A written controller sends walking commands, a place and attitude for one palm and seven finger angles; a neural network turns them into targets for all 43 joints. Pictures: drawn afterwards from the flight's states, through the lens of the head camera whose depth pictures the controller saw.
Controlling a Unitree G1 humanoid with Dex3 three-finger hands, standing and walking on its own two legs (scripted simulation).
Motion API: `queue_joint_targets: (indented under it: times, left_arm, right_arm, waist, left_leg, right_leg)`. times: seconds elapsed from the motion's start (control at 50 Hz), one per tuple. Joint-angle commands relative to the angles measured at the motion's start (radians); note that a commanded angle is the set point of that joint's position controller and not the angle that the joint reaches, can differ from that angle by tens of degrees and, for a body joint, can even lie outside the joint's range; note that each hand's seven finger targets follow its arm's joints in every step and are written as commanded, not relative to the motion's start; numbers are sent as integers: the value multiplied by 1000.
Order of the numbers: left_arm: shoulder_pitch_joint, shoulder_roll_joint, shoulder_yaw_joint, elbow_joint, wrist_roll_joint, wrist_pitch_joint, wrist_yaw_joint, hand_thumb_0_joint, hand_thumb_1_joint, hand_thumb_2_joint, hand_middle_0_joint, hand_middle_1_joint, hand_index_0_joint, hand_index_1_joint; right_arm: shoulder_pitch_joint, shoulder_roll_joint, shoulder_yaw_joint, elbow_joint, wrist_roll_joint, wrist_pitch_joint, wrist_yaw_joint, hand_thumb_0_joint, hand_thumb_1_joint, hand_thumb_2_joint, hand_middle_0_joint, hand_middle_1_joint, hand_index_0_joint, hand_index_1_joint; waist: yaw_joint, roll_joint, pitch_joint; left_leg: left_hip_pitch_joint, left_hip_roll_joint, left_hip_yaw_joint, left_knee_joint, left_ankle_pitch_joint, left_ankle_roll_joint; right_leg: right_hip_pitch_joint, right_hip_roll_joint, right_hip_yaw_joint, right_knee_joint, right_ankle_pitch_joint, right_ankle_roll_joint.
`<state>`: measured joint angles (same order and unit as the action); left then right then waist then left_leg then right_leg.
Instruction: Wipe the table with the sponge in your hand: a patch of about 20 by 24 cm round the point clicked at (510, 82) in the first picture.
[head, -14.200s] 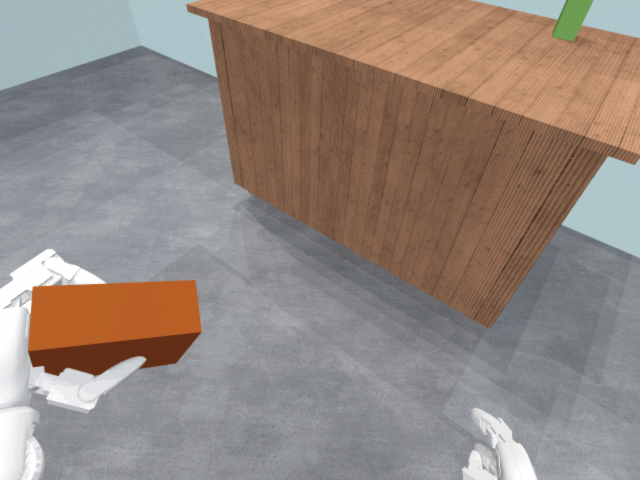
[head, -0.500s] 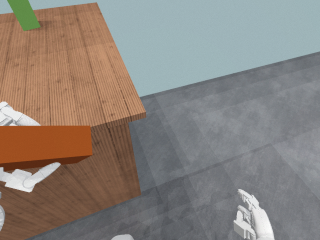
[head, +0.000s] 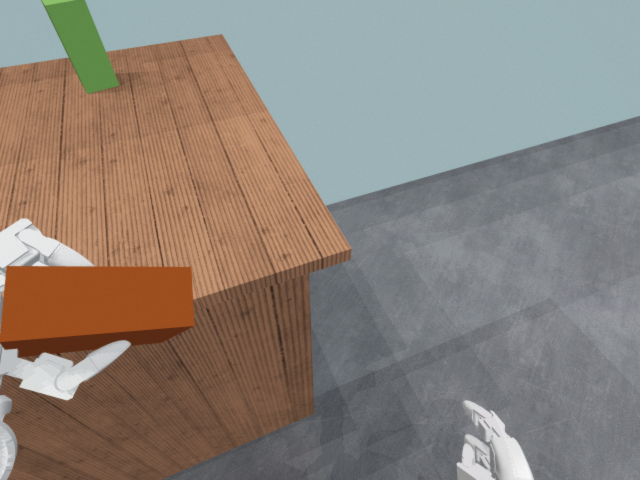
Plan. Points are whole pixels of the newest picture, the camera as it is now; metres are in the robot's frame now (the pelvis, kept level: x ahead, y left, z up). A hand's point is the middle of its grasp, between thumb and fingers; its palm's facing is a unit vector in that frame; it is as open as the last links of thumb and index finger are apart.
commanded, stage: shuffle to correct the standing spot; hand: left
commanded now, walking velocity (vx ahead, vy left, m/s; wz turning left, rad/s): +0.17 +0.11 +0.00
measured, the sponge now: (127, 311) +0.23 +0.19 +0.17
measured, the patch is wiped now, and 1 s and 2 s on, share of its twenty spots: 0.00 0.00 0.00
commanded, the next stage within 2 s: come to a stop and stand still in 0.16 s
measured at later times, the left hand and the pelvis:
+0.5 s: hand out of the picture +0.24 +0.31 +0.20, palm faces +0.40 -0.81 -0.42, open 9.7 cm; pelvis +0.03 +0.06 +0.01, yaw -1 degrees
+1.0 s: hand out of the picture +0.26 +0.31 +0.20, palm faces +0.40 -0.81 -0.43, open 9.7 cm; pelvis +0.03 +0.06 +0.02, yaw -1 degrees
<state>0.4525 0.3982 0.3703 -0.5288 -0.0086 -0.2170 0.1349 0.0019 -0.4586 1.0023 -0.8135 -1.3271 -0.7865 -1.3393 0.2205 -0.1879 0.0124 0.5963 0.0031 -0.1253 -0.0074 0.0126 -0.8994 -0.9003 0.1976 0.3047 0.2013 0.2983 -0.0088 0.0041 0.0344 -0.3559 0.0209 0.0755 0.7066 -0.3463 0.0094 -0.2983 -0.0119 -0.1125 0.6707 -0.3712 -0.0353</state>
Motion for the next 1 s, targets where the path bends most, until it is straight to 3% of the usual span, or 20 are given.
queue_joint_targets:
  times: [0.0, 0.04, 0.1, 0.14, 0.18, 0.2, 0.24, 0.28, 0.3, 0.38, 0.48, 0.52, 0.56, 0.6, 0.66, 0.78, 0.92, 0.94, 0.96, 0.98]
  left_arm:
    - [-68, 170, 154, -83, -34, -46, 30, 0, 100, 1300, -1200, -1600, -1200, -1600]
    - [-52, 155, 140, -71, -22, -67, 26, 0, 100, 1300, -1200, -1600, -1200, -1600]
    - [-103, 136, 103, -103, -11, -82, 25, 0, 100, 1300, -1200, -1600, -1200, -1600]
    - [-141, 128, 78, -148, -10, -71, 29, 0, 100, 1300, -1200, -1600, -1200, -1600]
    - [-207, 145, 72, -221, -14, -69, 31, 0, 100, 1300, -1200, -1600, -1200, -1600]
    - [-194, 148, 75, -240, -10, -75, 29, 0, 100, 1300, -1200, -1600, -1200, -1600]
    - [-218, 148, 91, -270, -9, -84, 30, 0, 100, 1300, -1200, -1600, -1200, -1600]
    - [-167, 187, 135, -215, -17, -75, 26, 0, 100, 1300, -1200, -1600, -1200, -1600]
    - [-137, 180, 135, -220, -13, -73, 24, 0, 100, 1300, -1200, -1600, -1200, -1600]
    - [-57, 121, 99, -225, -32, -49, 12, 0, 100, 1300, -1200, -1600, -1200, -1600]
    - [-89, 130, 91, -154, -24, -3, 23, 0, 100, 1300, -1200, -1600, -1200, -1600]
    - [-127, 156, 110, -134, -18, 0, 30, 0, 100, 1300, -1200, -1600, -1200, -1600]
    - [-128, 117, 63, -116, -35, 24, 24, 0, 100, 1300, -1200, -1600, -1200, -1600]
    - [-155, 129, 62, -157, -33, 23, 38, 0, 100, 1300, -1200, -1600, -1200, -1600]
    - [-139, 134, 74, -157, -30, 10, 50, 0, 100, 1300, -1200, -1600, -1200, -1600]
    - [-91, 140, 80, -200, -32, 3, 48, 0, 100, 1300, -1200, -1600, -1200, -1600]
    - [-66, 109, 48, -132, -37, 12, 44, 0, 100, 1300, -1200, -1600, -1200, -1600]
    - [-1114, 914, 614, -365, 109, -95, 25, 0, 100, 1300, -1200, -1600, -1200, -1600]
    - [-572, 325, 228, 220, 21, -61, -23, 0, 100, 1300, -1200, -1600, -1200, -1600]
    - [-374, 132, 95, 240, -39, -36, -28, 0, 100, 1300, -1200, -1600, -1200, -1600]
  right_arm:
    - [-81, -151, -69, -124, 5, -20, -5, 0, -900, -900, 200, 300, 200, 300]
    - [-76, -127, -45, -107, 1, -6, -7, 0, -900, -900, 200, 300, 200, 300]
    - [-89, -107, -42, -116, -4, -2, -21, 0, -900, -900, 200, 300, 200, 300]
    - [-98, -103, -48, -121, -11, -18, -30, 0, -900, -900, 200, 300, 200, 300]
    - [-90, -120, -63, -125, -6, -30, -43, 0, -900, -900, 200, 300, 200, 300]
    - [-72, -134, -71, -127, -4, -35, -50, 0, -900, -900, 200, 300, 200, 300]
    - [-62, -167, -85, -143, 9, -41, -47, 0, -900, -900, 200, 300, 200, 300]
    - [-79, -122, -73, -132, 0, -35, -46, 0, -900, -900, 200, 300, 200, 300]
    - [-76, -124, -73, -121, -1, -35, -43, 0, -900, -900, 200, 300, 200, 300]
    - [-89, -122, -49, -130, -3, -42, -26, 0, -900, -900, 200, 300, 200, 300]
    - [-86, -122, -24, -138, -1, -45, -33, 0, -900, -900, 200, 300, 200, 300]
    - [-80, -112, -22, -139, -7, -40, -38, 0, -900, -900, 200, 300, 200, 300]
    - [-82, -105, -27, -137, -1, -39, -33, 0, -900, -900, 200, 300, 200, 300]
    - [-98, -97, -15, -126, -2, -31, -34, 0, -900, -900, 200, 300, 200, 300]
    - [-106, -104, -11, -119, -4, -25, -46, 0, -900, -900, 200, 300, 200, 300]
    - [-134, -128, -25, -144, 2, -3, -60, 0, -900, -900, 200, 300, 200, 300]
    - [-105, -138, -34, -145, 0, 1, -61, 0, -900, -900, 200, 300, 200, 300]
    - [43, -173, -65, -148, -21, -54, -60, 0, -900, -900, 200, 300, 200, 300]
    - [-44, -58, -18, -90, 0, -51, -51, 0, -900, -900, 200, 300, 200, 300]
    - [-91, -119, -64, -145, 34, -49, -41, 0, -900, -900, 200, 300, 200, 300]
  waist:
    - [21, -222, -49]
    - [21, -104, -52]
    - [25, -154, -82]
    - [29, -160, -97]
    - [11, -39, -84]
    - [10, 76, -110]
    - [9, 329, -136]
    - [6, 277, -132]
    - [6, 172, -142]
    - [17, 193, -142]
    - [19, 137, -137]
    - [13, 56, -126]
    - [24, -145, -103]
    - [21, -107, -106]
    - [29, -53, -141]
    - [31, 134, -180]
    - [24, 43, -125]
    - [29, -110, 120]
    - [28, -81, -138]
    - [49, 138, -144]
  left_leg:
    - [-383, 17, -125, 453, -90, -31]
    - [-354, 73, -134, 420, -28, -31]
    - [-98, 66, -38, 93, 24, -9]
    - [66, 5, 61, -60, 107, -4]
    - [194, -17, 64, -185, 105, -7]
    - [257, 18, 0, -231, 69, 15]
    - [315, 286, -449, -410, 156, 154]
    - [253, 327, -525, -434, 129, 218]
    - [261, 324, -456, -408, 196, 213]
    - [145, 252, -207, -407, 302, 122]
    - [31, 202, -105, -341, 122, 38]
    - [-18, 111, -44, -257, 17, -6]
    - [47, 1, -25, -72, 9, -31]
    - [40, 1, -65, -33, 37, -28]
    - [95, 3, -84, -203, 143, -16]
    - [101, 81, -162, -327, 353, 2]
    - [90, 29, -111, -310, 181, -11]
    - [-9, 30, -47, -177, 211, 14]
    - [100, -30, -71, -209, 221, 29]
    - [182, -1, -63, -240, 226, 4]
  right_leg:
    - [231, -423, 619, -404, 188, -191]
    - [217, -364, 379, -323, 411, -159]
    - [95, -282, 184, -286, 390, -95]
    - [40, -239, 159, -291, 203, -74]
    - [-29, -195, 146, -211, 13, -48]
    - [-68, -144, 118, -87, -35, -24]
    - [-255, 29, 22, 324, -218, 47]
    - [-280, -16, 117, 484, -200, 34]
    - [-294, -36, 131, 474, -138, 34]
    - [-107, -20, 72, 191, -12, 44]
    - [171, 18, 40, -231, 139, 49]
    - [194, -50, 163, -325, 222, 17]
    - [32, -181, 376, -433, 112, -60]
    - [47, -235, 395, -430, 144, -107]
    - [122, -167, 253, -346, 222, -56]
    - [218, -39, 139, -257, 336, 20]
    - [160, -69, 190, -375, 215, 10]
    - [-39, -74, 225, -485, 358, 149]
    - [70, -146, 234, -389, 287, 26]
    - [91, -124, 287, -334, 320, -10]
